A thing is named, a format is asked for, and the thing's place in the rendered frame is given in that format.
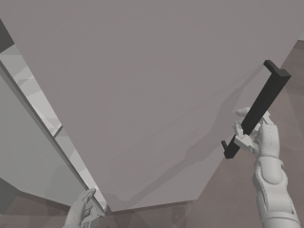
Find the handle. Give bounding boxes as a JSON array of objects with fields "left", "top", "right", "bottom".
[{"left": 221, "top": 60, "right": 292, "bottom": 160}]

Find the right robot forearm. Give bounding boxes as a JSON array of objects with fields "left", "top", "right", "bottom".
[{"left": 252, "top": 156, "right": 301, "bottom": 228}]

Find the left robot hand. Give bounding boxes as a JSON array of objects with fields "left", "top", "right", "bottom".
[{"left": 65, "top": 188, "right": 100, "bottom": 228}]

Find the right robot hand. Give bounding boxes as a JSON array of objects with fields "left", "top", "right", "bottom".
[{"left": 232, "top": 107, "right": 280, "bottom": 159}]

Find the fridge door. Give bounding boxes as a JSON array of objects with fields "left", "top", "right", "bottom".
[{"left": 0, "top": 0, "right": 304, "bottom": 212}]

